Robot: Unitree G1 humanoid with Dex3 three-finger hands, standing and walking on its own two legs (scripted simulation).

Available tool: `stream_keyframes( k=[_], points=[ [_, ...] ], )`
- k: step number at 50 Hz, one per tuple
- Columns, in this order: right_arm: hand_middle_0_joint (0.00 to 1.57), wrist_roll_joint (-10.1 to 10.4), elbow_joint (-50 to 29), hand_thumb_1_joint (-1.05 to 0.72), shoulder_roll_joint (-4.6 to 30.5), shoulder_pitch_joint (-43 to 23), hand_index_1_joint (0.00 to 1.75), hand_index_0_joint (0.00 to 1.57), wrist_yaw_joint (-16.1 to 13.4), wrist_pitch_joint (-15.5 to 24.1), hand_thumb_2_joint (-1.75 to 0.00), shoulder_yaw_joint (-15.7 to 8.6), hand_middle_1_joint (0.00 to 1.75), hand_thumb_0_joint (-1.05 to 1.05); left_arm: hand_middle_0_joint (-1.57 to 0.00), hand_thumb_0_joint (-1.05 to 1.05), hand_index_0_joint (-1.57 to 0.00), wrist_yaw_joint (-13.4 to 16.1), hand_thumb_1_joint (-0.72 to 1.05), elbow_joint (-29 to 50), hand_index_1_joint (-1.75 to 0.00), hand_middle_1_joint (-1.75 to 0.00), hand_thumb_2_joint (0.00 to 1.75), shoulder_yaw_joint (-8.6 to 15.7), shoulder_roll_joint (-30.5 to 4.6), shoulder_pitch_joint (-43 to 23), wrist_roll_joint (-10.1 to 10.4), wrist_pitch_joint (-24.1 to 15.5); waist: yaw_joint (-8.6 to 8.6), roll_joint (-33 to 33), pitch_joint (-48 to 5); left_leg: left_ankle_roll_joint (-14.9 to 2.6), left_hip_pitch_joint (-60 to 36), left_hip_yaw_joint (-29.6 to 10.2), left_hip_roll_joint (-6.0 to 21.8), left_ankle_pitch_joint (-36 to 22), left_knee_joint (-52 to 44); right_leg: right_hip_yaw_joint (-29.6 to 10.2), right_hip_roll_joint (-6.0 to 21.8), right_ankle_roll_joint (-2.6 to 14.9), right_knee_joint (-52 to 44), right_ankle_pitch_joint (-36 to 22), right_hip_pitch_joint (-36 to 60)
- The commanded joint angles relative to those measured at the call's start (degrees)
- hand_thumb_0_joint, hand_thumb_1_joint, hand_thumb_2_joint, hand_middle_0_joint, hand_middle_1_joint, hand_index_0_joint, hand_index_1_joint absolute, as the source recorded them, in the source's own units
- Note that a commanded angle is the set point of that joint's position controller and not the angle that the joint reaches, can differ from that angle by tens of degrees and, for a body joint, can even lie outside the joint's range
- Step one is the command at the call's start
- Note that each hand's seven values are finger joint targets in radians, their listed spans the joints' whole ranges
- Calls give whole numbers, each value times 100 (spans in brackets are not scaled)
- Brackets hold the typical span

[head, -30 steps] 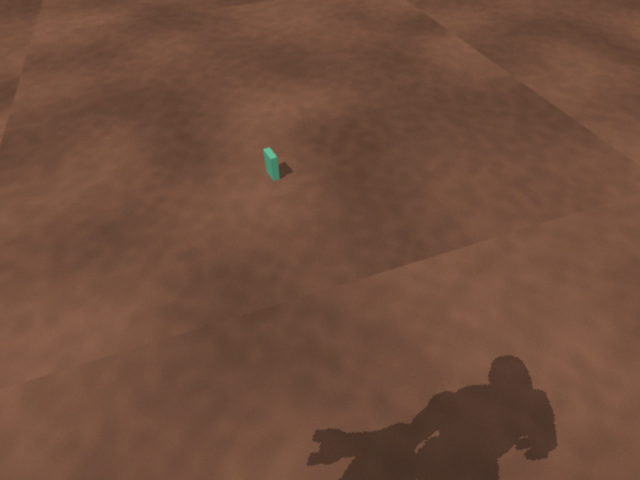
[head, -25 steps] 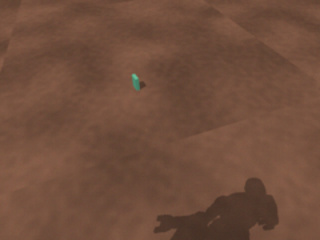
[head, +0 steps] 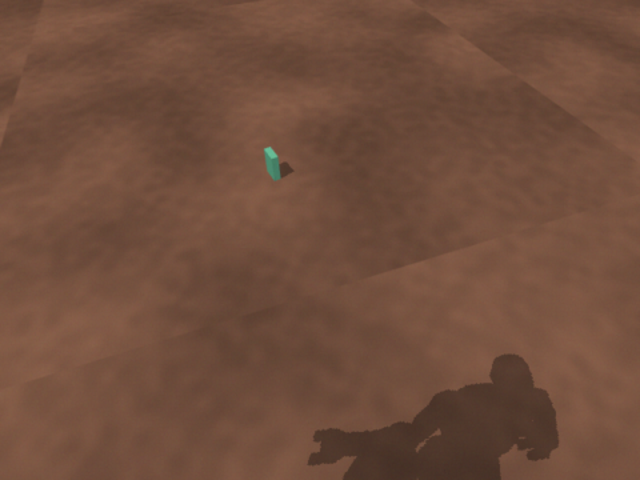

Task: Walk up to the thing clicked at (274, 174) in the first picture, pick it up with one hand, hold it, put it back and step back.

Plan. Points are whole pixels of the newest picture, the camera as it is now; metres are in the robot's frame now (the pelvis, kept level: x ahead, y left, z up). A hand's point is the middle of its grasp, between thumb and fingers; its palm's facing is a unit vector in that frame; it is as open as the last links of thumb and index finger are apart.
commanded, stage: stand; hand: left
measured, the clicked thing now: (272, 164) +1.57 +0.24 -0.72
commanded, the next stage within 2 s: walk up in 0.52 s
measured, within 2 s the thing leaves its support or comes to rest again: neither
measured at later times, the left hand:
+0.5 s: hand out of the picture +0.08 +0.25 -0.16, palm faces -0.02 -0.94 -0.35, open 7.4 cm
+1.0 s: hand (90, 475) +0.17 +0.35 -0.17, palm faces -0.04 -0.94 -0.35, open 7.4 cm
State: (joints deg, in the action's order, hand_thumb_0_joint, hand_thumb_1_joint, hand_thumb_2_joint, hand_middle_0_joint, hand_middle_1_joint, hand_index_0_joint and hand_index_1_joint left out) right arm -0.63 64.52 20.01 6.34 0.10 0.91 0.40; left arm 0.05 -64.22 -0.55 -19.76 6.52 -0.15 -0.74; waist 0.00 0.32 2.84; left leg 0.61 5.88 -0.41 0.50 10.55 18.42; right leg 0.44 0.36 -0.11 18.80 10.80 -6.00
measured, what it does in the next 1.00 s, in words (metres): walks ahead: left foot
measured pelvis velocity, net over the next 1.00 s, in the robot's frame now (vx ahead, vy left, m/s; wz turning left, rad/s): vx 0.13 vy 0.07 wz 0.00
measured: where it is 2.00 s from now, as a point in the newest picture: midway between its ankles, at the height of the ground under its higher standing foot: (318, 348)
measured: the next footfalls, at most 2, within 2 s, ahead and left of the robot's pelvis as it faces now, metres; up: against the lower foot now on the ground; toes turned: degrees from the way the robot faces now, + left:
left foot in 0.82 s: +0.17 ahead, +0.18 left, +0.00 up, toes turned +6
right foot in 1.28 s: +0.44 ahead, -0.10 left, +0.00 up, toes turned -5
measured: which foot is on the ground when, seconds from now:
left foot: down 0.00-0.60, up 0.62-0.80, down 0.82-1.00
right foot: down 0.00-0.84, up 0.86-1.00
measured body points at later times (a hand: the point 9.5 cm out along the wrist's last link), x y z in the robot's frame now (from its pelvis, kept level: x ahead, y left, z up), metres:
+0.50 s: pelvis +0.01 +0.00 +0.00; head +0.02 +0.00 +0.45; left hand +0.08 +0.30 -0.13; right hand +0.08 -0.30 -0.14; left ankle +0.00 +0.13 -0.75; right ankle -0.01 -0.12 -0.75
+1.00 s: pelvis +0.13 +0.07 -0.01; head +0.13 +0.09 +0.44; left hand +0.18 +0.40 -0.14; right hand +0.19 -0.27 -0.10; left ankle +0.14 +0.17 -0.75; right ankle +0.13 -0.08 -0.69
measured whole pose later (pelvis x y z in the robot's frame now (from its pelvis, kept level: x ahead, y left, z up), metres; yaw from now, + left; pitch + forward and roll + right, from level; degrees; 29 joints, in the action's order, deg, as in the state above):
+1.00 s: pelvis +0.13 +0.07 -0.01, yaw +0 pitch -3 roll +0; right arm -1.3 53.9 22.8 16.0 3.3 5.1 -4.3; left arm -3.8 -56.9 3.1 -26.8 15.9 -0.6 -1.8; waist -0.2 -4.0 2.4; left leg -1.7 10.4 6.1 1.4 15.3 28.1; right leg -3.1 1.8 1.5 58.8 20.4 -24.3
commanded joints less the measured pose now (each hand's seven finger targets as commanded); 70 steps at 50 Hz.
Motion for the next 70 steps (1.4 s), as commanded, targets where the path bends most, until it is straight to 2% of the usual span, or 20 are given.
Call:
stream_keyframes(
  k=[1, 25, 26, 27, 30, 32, 35, 40, 41, 42, 43, 46, 48, 58, 61, 63, 64, 65, 66, 70],
  points=[
    [20, 24, -355, -90, 1182, -209, 30, 20, -71, 101, -90, -223, 30, 0, -20, 0, -20, 47, 90, 337, -30, -30, 90, 261, -1229, -199, -20, -119, 23, -43, -407, -185, -67, -527, 675, -900, -242, -535, 693, 169, -291, -794, 41],
    [20, 27, -359, -90, 1191, -149, 30, 20, -75, 95, -90, -237, 30, 0, -20, 0, -20, 64, 90, 324, -30, -30, 90, 262, -1227, -195, -15, -132, -4, -65, -512, -189, -151, -524, 689, -1190, -195, -511, 728, 174, -283, -1172, 187],
    [20, -69, -671, -90, 1748, 205, 30, 20, 77, 217, -90, -613, 30, 0, -20, 0, -20, -135, 90, 639, -30, -30, 90, 666, -1848, 158, -133, -222, 33, -147, -1142, -660, -44, -593, 462, 2049, 362, -447, 424, 375, 266, 1905, 376],
    [20, -127, -692, -90, 1804, 44, 30, 20, 152, 217, -90, -678, 30, 0, -20, 0, -20, -194, 90, 579, -30, -30, 90, 704, -1846, 225, -190, -225, 132, -11, -546, -755, 739, -762, 518, 2992, 481, -770, 612, 515, 349, 2900, -66],
    [20, -155, -1148, -90, 1321, -685, 30, 20, 263, 252, -90, -630, 30, 0, -20, 0, -20, -250, 90, 683, -30, -30, 90, 835, -1947, 736, -221, -317, 586, -835, 531, -391, 3187, 127, 73, 1642, 2015, -2365, 1679, 1226, -770, 3472, 714],
    [20, -172, -1231, -90, 1422, -736, 30, 20, 256, 305, -90, -662, 30, 0, -20, 0, -20, -236, 90, 824, -30, -30, 90, 877, -2080, 922, -216, -390, 666, -534, 484, -261, 3691, -273, 411, 1616, 2849, -2967, 2268, 1640, -1232, 2761, 1097],
    [20, -150, -1213, -90, 1466, -120, 30, 20, 386, 331, -90, -738, 30, 0, -20, 0, -20, -272, 90, 1226, -30, -30, 90, 880, -2133, 180, -231, -395, 209, -991, 372, -170, 2597, -306, 683, 1582, 2374, -1888, 1826, 1340, -1106, 2596, 301],
    [20, -163, -899, -90, 1551, 1301, 30, 20, 371, 373, -90, -968, 30, 0, -20, 0, -20, -392, 90, 1527, -30, -30, 90, 734, -1768, -111, -164, -313, -567, -222, -65, -103, -896, 547, 53, 84, 1159, -124, 703, 759, 670, 1757, -2099],
    [20, -187, -779, -90, 1796, 1935, 30, 20, 301, 398, -90, -1088, 30, 0, -20, 0, -20, -398, 90, 1531, -30, -30, 90, 655, -1490, 207, -171, -284, -829, 722, -476, -314, -2025, 210, 126, 916, 856, 250, 305, 663, 2260, 1461, -2817],
    [20, -275, -805, -90, 2453, 2566, 30, 20, 221, 458, -90, -1208, 30, 0, -20, 0, -20, -363, 90, 1661, -30, -30, 90, 544, -1052, 213, -123, -318, -1065, 2149, -568, -737, -1974, -2868, 1807, 3256, -524, 49, -542, 368, 4294, 2392, -3847],
    [20, -65, -1107, -90, 2644, 1807, 30, 20, 252, 461, -90, -1209, 30, 0, -20, 0, -20, -293, 90, 1634, -30, -30, 90, 635, -1586, 247, -129, -315, -727, 1319, -326, -1472, -1016, -4230, 2485, 4100, -1252, -891, -195, 438, 4754, 2249, -3561],
    [20, -22, -1529, -90, 2005, 762, 30, 20, 201, 508, -90, -929, 30, 0, -20, 0, -20, -298, 90, 1258, -30, -30, 90, 628, -1881, 704, 4, -327, -55, 322, 326, -1236, -83, -2221, 1897, 2706, -831, -931, 425, 260, 4465, 1071, -3270],
    [20, 6, -1532, -90, 1882, 828, 30, 20, 208, 548, -90, -849, 30, 0, -20, 0, -20, -393, 90, 1151, -30, -30, 90, 656, -1837, 888, -28, -299, -37, 633, 331, -1143, 279, -1364, 1621, 1930, -955, -648, 489, 88, 3987, 703, -2831],
    [20, 33, -1664, -90, 1942, 1344, 30, 20, 211, 568, -90, -837, 30, 0, -20, 0, -20, -604, 90, 1780, -30, -30, 90, 607, -1422, -396, -76, -284, -317, 588, 420, -1070, -118, -159, 1330, -398, -643, 181, 497, 135, 1563, -540, -2271],
    [20, 18, -1764, -90, 1953, 1312, 30, 20, 157, 508, -90, -867, 30, 0, -20, 0, -20, -569, 90, 1717, -30, -30, 90, 659, -1388, -234, -53, -298, -163, 541, 131, -977, -58, -24, 1378, -1250, -8, 346, 294, 265, 1451, -380, -1407],
    [20, 8, -1816, -90, 1805, 1383, 30, 20, 123, 464, -90, -790, 30, 0, -20, 0, -20, -493, 90, 1530, -30, -30, 90, 774, -1558, 532, -60, -337, 299, -89, -347, -786, 326, 406, 1002, -2189, 1662, 544, -18, 409, 1059, -160, 64],
    [20, -7, -1870, -90, 1562, 1516, 30, 20, 128, 465, -90, -674, 30, 0, -20, 0, -20, -411, 90, 1388, -30, -30, 90, 923, -1844, 1387, -88, -373, 702, -653, -878, -606, 1100, 584, 689, -1654, 3147, 138, 212, 580, 1021, 312, 1289],
    [20, 114, -2025, -90, 1147, 1883, 30, 20, 126, 480, -90, -550, 30, 0, -20, 0, -20, -333, 90, 1387, -30, -30, 90, 1079, -2456, 1905, -73, -399, 761, -2002, -1397, -292, 2598, 704, -118, 758, 4960, -2834, 1982, 1241, 219, 1282, 2378],
    [20, 101, -1941, -90, 1664, 1590, 30, 20, 69, 444, -90, -667, 30, 0, -20, 0, -20, -311, 90, 1487, -30, -30, 90, 1059, -2546, 1707, 58, -395, 750, -1547, -1204, -288, 3093, 37, -9, 1863, 5432, -3931, 2458, 1713, -299, 1318, 2055],
    [20, 106, -1589, -90, 1579, 1661, 30, 20, 160, 371, -90, -657, 30, 0, -20, 0, -20, -230, 90, 1768, -30, -30, 90, 828, -1844, 631, 106, -430, 63, -897, 44, -313, 2440, -332, 588, 872, 4687, -1415, 1489, 1217, -395, 506, -321]
  ],
)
